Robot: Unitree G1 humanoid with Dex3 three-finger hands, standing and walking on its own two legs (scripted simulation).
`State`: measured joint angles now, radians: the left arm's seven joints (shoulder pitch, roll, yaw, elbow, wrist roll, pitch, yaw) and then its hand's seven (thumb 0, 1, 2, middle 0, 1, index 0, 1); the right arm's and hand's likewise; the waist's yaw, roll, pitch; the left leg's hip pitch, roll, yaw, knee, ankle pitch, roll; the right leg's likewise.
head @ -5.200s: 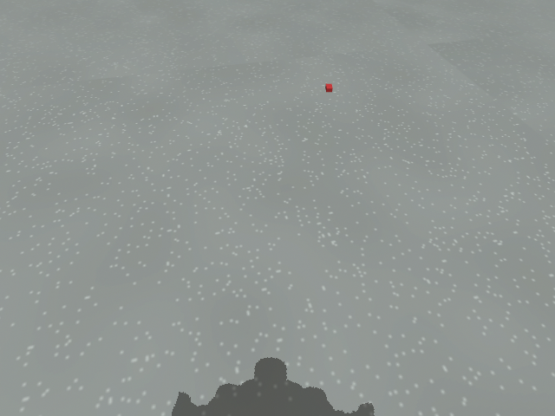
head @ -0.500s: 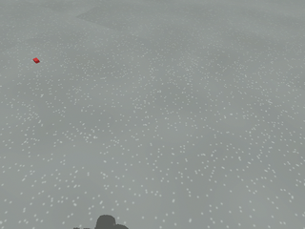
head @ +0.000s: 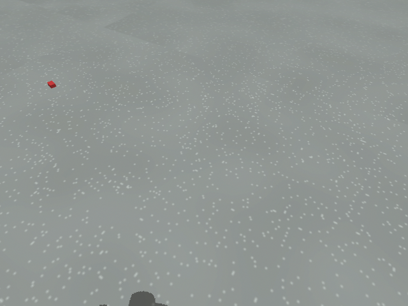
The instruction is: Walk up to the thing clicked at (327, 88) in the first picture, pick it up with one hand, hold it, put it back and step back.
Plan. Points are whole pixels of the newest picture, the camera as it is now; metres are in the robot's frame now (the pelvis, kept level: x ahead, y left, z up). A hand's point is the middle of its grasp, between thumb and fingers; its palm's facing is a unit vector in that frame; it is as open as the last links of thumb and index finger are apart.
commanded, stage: stand
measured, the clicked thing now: (51, 84) +1.86 +1.36 -0.77
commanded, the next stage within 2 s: walk up in 0.64 s
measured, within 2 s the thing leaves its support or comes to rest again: neither
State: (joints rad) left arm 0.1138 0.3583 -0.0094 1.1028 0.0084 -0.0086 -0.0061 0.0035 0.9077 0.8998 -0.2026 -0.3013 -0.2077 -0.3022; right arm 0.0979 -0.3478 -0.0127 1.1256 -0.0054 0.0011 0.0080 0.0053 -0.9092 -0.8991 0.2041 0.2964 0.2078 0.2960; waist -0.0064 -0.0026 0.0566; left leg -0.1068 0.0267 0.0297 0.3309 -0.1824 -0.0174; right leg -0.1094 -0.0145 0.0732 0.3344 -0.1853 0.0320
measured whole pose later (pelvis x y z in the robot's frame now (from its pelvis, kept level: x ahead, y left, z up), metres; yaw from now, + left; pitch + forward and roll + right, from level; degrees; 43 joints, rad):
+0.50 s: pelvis +0.00 +0.00 +0.00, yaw +0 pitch -3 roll +0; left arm 0.12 0.36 -0.01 1.10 0.01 -0.01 -0.01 0.00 0.91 0.90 -0.20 -0.30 -0.21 -0.30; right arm 0.11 -0.35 -0.01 1.12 -0.01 0.00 0.01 0.01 -0.91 -0.90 0.20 0.30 0.21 0.30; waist 0.00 0.00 0.06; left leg -0.10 0.02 0.03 0.33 -0.18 -0.02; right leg -0.11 -0.02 0.07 0.34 -0.19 0.03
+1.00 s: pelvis +0.07 -0.06 -0.02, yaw -2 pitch -4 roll +0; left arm 0.24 0.44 0.09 0.99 0.04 -0.07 -0.06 0.00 0.91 0.90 -0.20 -0.30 -0.21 -0.30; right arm 0.26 -0.45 -0.12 1.06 -0.03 0.03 0.05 0.01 -0.91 -0.90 0.20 0.30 0.21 0.30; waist 0.01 0.07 0.01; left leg -0.27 0.02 -0.08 0.95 -0.50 0.02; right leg -0.26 -0.02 -0.09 0.59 -0.26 -0.02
